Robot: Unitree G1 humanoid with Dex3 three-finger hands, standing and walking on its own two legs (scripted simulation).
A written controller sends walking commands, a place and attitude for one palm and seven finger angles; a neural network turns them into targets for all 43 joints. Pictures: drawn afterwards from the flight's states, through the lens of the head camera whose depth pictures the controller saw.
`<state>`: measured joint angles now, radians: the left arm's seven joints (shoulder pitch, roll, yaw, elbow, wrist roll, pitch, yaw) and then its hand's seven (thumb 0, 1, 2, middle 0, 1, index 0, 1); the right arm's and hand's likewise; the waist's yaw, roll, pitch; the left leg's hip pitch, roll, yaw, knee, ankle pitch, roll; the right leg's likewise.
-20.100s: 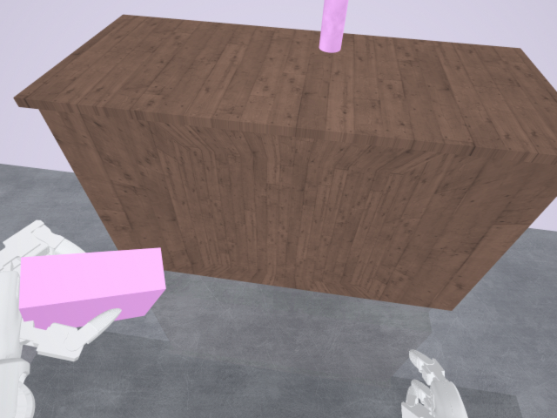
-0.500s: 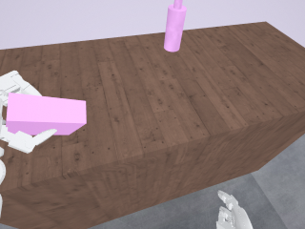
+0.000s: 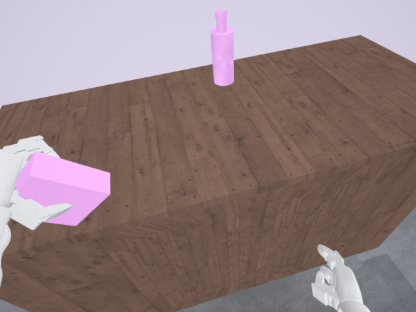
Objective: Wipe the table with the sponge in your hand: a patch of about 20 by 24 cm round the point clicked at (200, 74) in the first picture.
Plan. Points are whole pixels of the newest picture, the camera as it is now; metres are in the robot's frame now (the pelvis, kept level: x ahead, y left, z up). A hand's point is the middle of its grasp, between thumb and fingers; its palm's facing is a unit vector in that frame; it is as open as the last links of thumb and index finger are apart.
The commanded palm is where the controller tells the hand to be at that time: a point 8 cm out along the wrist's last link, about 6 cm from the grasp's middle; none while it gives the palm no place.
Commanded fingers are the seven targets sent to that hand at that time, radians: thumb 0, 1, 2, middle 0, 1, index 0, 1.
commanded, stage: turn the palm down, sponge in hand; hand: left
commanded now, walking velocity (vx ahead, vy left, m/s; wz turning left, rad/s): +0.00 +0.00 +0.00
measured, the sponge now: (70, 195) +0.25 +0.28 +0.14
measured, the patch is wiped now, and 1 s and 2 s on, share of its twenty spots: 0.00 0.00 0.00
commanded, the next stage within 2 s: move the sponge above the wiping area in 1.60 s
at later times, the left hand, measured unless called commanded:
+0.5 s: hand (41, 175) +0.25 +0.30 +0.20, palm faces +0.21 -0.37 -0.90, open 9.3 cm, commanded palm +0.20 +0.32 +0.27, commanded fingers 0.00 0.10 1.30 -1.20 -1.60 -1.20 -1.60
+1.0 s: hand (17, 161) +0.24 +0.31 +0.23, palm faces +0.26 -0.15 -0.95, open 9.3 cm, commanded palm +0.19 +0.33 +0.31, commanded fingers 0.00 0.10 1.30 -1.20 -1.60 -1.20 -1.60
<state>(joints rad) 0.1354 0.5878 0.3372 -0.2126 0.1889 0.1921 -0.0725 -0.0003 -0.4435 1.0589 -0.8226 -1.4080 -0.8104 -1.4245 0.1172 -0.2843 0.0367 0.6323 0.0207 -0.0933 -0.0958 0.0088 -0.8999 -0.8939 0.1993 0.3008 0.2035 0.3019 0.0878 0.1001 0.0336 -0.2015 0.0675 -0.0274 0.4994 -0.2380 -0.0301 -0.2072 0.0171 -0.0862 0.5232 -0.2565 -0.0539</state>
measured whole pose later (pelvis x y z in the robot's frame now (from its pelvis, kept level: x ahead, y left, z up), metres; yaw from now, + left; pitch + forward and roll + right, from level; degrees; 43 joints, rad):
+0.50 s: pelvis +0.02 +0.02 +0.00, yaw -1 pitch -3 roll +1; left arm 0.21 0.67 0.29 -0.43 0.34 0.22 -0.12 0.00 -0.45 1.06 -0.83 -1.40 -0.82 -1.42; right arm 0.12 -0.29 0.02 0.60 0.06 -0.10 -0.12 0.01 -0.90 -0.89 0.20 0.30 0.20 0.30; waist 0.11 0.11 0.02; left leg -0.20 0.05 0.00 0.52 -0.27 -0.04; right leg -0.22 -0.01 -0.06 0.55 -0.29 -0.02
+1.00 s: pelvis -0.01 +0.05 +0.01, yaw -1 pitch -5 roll +1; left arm -0.04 0.71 0.06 -0.51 0.66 0.46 -0.18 0.00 -0.45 1.06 -0.83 -1.40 -0.82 -1.42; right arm -0.02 -0.26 0.08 0.64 0.06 -0.02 -0.10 0.01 -0.90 -0.89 0.20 0.30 0.16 0.28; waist 0.15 0.09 0.04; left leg -0.16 0.00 0.02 0.44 -0.20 0.00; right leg -0.18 -0.05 -0.03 0.47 -0.21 0.01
